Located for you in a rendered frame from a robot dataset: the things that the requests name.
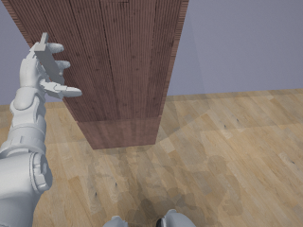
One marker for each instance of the left robot upper arm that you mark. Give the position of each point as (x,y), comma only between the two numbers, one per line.
(23,180)

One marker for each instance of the right robot shin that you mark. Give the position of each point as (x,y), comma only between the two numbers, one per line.
(171,211)

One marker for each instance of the robot right thigh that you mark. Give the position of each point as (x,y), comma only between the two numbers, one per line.
(176,220)

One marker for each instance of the robot left hand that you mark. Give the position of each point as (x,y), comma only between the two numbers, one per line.
(32,74)

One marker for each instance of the robot left forearm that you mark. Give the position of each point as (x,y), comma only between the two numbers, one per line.
(28,126)

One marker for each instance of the handle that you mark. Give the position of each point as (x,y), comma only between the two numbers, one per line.
(46,59)

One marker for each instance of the cupboard door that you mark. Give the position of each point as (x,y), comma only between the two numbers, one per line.
(119,51)

